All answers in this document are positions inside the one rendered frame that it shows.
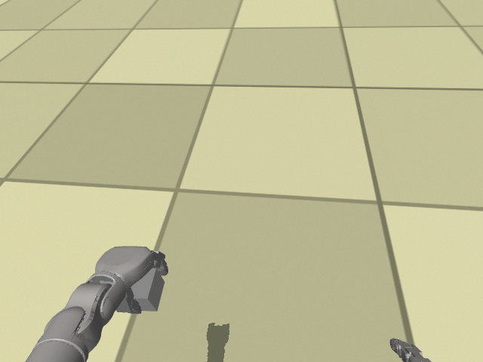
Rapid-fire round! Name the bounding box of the left robot hand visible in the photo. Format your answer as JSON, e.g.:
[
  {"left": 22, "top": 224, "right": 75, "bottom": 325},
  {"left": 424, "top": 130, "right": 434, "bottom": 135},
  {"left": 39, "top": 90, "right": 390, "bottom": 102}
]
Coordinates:
[{"left": 95, "top": 246, "right": 168, "bottom": 314}]

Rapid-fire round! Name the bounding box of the cube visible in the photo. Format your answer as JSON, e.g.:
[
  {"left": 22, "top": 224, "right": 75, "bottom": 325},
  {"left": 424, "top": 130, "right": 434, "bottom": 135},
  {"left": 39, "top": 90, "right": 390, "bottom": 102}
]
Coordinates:
[{"left": 131, "top": 268, "right": 165, "bottom": 311}]

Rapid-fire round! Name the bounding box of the right robot hand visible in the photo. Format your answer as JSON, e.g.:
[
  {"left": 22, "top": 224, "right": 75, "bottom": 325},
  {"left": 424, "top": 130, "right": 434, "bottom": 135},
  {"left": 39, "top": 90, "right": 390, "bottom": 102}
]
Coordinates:
[{"left": 390, "top": 339, "right": 431, "bottom": 362}]

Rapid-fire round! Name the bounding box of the left robot arm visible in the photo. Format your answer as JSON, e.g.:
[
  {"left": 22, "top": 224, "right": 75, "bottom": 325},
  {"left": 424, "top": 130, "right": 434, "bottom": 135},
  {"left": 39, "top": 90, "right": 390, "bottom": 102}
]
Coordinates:
[{"left": 25, "top": 271, "right": 126, "bottom": 362}]

